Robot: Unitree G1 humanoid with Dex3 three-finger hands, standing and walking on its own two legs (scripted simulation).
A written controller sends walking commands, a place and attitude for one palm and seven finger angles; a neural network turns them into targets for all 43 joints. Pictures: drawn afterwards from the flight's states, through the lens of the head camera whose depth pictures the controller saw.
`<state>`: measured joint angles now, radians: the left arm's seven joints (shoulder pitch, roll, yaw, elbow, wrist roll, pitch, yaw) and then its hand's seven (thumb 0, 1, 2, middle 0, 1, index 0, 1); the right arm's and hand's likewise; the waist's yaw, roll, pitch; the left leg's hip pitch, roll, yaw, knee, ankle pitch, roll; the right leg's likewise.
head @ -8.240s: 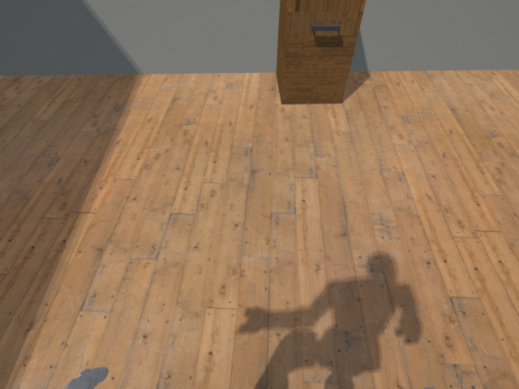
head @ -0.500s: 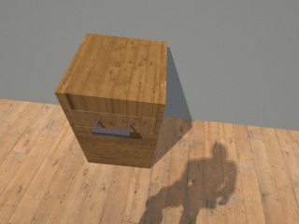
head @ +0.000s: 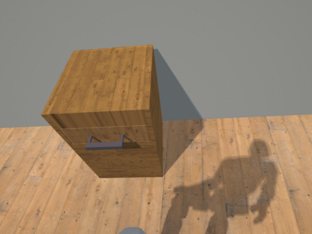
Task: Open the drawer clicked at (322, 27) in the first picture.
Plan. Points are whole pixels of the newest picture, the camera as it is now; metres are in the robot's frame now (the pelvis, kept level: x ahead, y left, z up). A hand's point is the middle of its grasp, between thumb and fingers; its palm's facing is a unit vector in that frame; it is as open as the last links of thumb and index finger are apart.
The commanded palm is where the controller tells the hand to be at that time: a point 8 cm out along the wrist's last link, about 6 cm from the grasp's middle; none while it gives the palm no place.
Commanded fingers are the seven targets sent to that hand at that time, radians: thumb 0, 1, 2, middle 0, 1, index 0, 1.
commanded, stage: come to a stop and stand still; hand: left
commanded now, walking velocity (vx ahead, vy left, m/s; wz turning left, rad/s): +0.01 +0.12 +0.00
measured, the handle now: (105, 141) +0.51 +0.29 -0.24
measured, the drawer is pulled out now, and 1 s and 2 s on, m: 0.00 0.00 0.00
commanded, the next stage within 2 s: look again from close up in 0.64 s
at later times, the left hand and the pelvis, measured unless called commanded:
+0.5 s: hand out of the picture -0.05 +0.24 -0.18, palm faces +0.08 -0.97 -0.21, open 7.4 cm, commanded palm none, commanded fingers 0.00 0.90 0.90 -0.20 -0.30 -0.20 -0.30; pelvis -0.04 +0.05 +0.00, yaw +0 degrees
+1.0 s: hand out of the picture -0.03 +0.24 -0.18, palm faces +0.00 -0.98 -0.21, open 7.4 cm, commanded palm none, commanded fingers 0.00 0.90 0.90 -0.20 -0.30 -0.20 -0.30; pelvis -0.06 +0.06 -0.01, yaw +0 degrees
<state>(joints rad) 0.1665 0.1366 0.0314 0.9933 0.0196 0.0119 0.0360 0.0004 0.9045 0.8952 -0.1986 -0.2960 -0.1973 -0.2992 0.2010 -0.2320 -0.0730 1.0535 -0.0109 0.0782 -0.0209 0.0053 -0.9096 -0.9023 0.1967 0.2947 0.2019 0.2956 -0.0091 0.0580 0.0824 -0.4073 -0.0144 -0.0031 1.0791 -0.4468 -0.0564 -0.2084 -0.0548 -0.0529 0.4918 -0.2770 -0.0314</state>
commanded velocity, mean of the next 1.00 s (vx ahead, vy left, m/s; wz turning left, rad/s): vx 0.00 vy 0.01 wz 0.00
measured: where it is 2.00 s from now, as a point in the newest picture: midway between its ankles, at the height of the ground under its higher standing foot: outside the picture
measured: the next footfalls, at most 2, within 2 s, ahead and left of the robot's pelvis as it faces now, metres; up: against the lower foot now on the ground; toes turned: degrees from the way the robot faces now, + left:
left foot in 0.32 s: -0.02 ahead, +0.18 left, +0.00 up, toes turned -5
